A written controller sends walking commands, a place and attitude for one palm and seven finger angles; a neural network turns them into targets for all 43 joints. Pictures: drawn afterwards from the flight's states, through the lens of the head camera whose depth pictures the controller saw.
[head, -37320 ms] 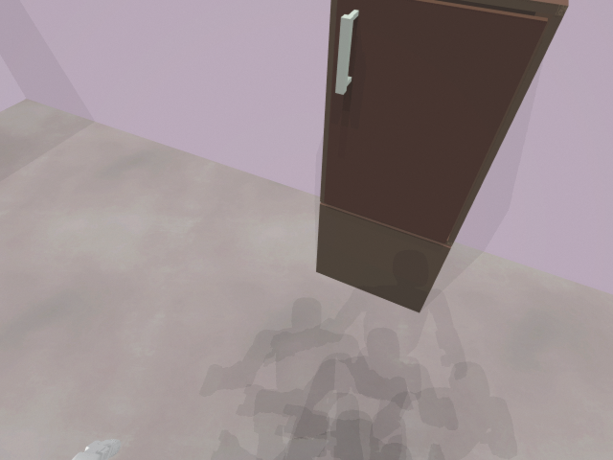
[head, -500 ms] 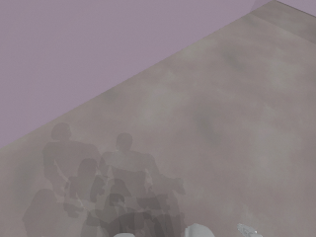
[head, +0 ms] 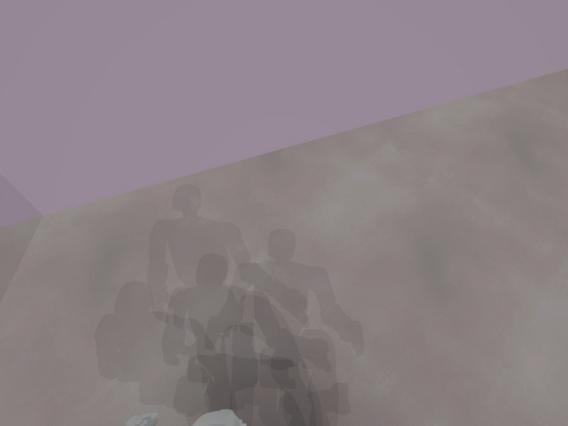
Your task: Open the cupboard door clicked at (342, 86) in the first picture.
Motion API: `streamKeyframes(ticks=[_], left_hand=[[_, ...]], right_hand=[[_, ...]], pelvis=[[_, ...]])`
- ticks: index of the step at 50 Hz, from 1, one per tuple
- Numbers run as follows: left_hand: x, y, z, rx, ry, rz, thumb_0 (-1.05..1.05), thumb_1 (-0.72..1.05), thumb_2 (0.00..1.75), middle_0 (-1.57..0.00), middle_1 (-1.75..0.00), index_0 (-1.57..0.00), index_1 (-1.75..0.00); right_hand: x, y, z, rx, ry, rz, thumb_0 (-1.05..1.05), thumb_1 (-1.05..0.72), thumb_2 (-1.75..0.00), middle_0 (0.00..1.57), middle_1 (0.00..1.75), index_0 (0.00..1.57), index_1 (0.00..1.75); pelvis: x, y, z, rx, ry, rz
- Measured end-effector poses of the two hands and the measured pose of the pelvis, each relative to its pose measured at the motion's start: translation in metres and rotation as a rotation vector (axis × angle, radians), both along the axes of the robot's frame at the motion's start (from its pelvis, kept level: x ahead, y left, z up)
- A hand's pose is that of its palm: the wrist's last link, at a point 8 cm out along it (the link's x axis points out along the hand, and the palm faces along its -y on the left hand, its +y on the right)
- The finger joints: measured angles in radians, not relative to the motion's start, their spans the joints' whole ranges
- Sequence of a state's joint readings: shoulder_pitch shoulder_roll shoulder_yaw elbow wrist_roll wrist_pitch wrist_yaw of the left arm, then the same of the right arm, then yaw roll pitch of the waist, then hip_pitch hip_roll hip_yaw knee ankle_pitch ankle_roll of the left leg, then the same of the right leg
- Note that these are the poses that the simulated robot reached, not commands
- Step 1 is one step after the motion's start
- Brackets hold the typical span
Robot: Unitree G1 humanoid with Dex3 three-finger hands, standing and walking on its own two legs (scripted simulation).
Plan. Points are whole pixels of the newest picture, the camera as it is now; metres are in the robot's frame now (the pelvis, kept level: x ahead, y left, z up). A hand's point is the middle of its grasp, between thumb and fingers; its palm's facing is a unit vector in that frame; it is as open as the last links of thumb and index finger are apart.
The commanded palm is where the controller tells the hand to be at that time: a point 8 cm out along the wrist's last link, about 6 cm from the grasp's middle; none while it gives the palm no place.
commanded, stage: turn to face it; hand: left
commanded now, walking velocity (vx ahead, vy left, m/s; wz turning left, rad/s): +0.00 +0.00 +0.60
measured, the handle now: out of the picture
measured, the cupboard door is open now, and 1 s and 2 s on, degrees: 43 43 43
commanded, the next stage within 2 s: take the last steps up to it in 1.96 s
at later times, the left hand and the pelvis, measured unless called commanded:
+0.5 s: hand out of the picture +0.07 +0.19 -0.14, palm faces +0.27 -0.92 -0.29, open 7.4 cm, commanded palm none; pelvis +0.02 -0.04 +0.00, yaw +16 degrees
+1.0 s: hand out of the picture -0.04 +0.22 -0.16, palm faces +0.59 -0.77 -0.25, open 7.4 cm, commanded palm none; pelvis +0.02 -0.01 +0.01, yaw +34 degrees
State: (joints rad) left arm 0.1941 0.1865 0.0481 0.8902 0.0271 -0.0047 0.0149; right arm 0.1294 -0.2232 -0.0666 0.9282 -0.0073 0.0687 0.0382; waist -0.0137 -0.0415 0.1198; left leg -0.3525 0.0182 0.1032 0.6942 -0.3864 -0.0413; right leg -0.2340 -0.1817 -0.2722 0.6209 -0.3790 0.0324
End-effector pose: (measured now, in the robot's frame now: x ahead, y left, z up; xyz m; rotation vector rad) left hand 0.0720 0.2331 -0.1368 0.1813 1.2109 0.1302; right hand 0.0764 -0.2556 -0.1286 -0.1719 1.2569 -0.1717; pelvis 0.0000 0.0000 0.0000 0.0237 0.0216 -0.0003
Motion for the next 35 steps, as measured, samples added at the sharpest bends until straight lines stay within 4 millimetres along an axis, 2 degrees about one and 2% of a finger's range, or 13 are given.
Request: streamKeyframes(ticks=[2, 4, 7, 12, 17, 21, 24, 28, 31, 35], left_hand=[[-0.014, 0.014, -0.012, -0.005, 0.028, 0.046, 0.0, 0.91, 0.89, -0.2, -0.3, -0.2, -0.3], [-0.024, 0.026, -0.016, 0.01, 0.069, 0.078, 0.01, 0.91, 0.89, -0.2, -0.3, -0.2, -0.3], [-0.029, 0.037, -0.009, 0.028, 0.086, 0.118, 0.01, 0.91, 0.89, -0.2, -0.3, -0.2, -0.3], [-0.021, 0.042, 0.009, 0.05, 0.031, 0.156, 0.01, 0.91, 0.89, -0.2, -0.3, -0.19, -0.3], [-0.008, 0.031, 0.021, 0.074, -0.034, 0.181, 0.01, 0.91, 0.9, -0.2, -0.3, -0.19, -0.3], [-0.006, 0.014, 0.024, 0.105, -0.089, 0.208, 0.01, 0.91, 0.9, -0.2, -0.3, -0.19, -0.3], [-0.018, -0.001, 0.028, 0.104, -0.085, 0.241, 0.0, 0.91, 0.89, -0.2, -0.3, -0.2, -0.3], [-0.04, -0.019, 0.029, 0.077, -0.038, 0.301, 0.0, 0.91, 0.89, -0.2, -0.3, -0.2, -0.3], [-0.057, -0.029, 0.025, 0.047, -0.012, 0.353, 0.01, 0.91, 0.89, -0.2, -0.3, -0.2, -0.3], [-0.086, -0.027, 0.017, 0.031, 0.012, 0.442, 0.0, 0.92, 0.89, -0.2, -0.3, -0.2, -0.3]], right_hand=[[0.02, 0.007, -0.002, -0.02, -0.044, 0.045, 0.0, -0.91, -0.9, 0.2, 0.3, 0.2, 0.29], [0.033, 0.013, 0.002, -0.033, -0.075, 0.075, 0.0, -0.91, -0.9, 0.2, 0.3, 0.2, 0.29], [0.042, 0.019, 0.009, -0.046, -0.093, 0.101, 0.0, -0.9, -0.9, 0.2, 0.3, 0.2, 0.29], [0.045, 0.021, 0.012, -0.035, -0.069, 0.143, 0.0, -0.9, -0.9, 0.2, 0.3, 0.2, 0.29], [0.045, 0.011, 0.002, -0.004, -0.024, 0.171, 0.0, -0.9, -0.9, 0.2, 0.3, 0.2, 0.3], [0.053, -0.004, -0.016, 0.025, 0.004, 0.191, 0.0, -0.9, -0.9, 0.2, 0.3, 0.21, 0.3], [0.064, -0.01, -0.018, 0.03, 0.027, 0.225, 0.0, -0.9, -0.9, 0.2, 0.3, 0.2, 0.29], [0.083, -0.01, -0.009, 0.033, 0.031, 0.272, 0.0, -0.91, -0.9, 0.2, 0.3, 0.2, 0.29], [0.098, -0.003, -0.003, 0.029, 0.029, 0.322, 0.0, -0.91, -0.9, 0.2, 0.3, 0.2, 0.29], [0.124, 0.019, 0.002, 0.016, 0.018, 0.416, 0.0, -0.91, -0.9, 0.2, 0.3, 0.2, 0.29]], pelvis=[[0.003, 0.007, -0.009, -0.011, 0.006, 0.027], [0.003, 0.009, -0.01, -0.012, 0.005, 0.04], [0.005, 0.011, -0.003, -0.023, 0.008, 0.063], [0.009, 0.007, 0.006, -0.027, 0.007, 0.104], [0.013, -0.009, 0.006, -0.026, 0.004, 0.16], [0.018, -0.028, -0.003, -0.009, 0.005, 0.213], [0.019, -0.034, 0.0, -0.001, -0.008, 0.262], [0.023, -0.039, 0.008, 0.011, -0.01, 0.319], [0.026, -0.04, 0.011, 0.018, -0.008, 0.367], [0.026, -0.035, 0.009, 0.014, -0.006, 0.432]])
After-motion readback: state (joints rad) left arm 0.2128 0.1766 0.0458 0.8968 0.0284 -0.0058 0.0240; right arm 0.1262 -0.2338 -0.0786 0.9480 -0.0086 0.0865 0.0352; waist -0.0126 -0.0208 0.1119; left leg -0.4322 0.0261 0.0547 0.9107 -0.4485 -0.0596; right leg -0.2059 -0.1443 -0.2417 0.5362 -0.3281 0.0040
